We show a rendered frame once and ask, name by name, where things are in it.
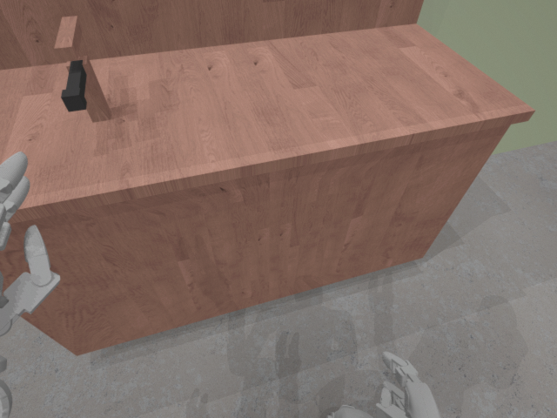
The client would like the tap lever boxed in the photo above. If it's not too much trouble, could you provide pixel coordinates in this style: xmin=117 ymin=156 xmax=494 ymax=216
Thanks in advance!
xmin=61 ymin=60 xmax=87 ymax=111

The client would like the robot right hand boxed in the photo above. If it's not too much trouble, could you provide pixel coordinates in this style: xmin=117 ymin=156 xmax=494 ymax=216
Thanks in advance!
xmin=376 ymin=351 xmax=441 ymax=418

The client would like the counter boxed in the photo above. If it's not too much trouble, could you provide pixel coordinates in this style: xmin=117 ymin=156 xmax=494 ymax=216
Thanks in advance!
xmin=0 ymin=0 xmax=535 ymax=356

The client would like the robot left hand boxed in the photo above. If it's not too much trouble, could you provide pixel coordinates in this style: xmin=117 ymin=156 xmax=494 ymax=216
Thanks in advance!
xmin=0 ymin=152 xmax=60 ymax=337

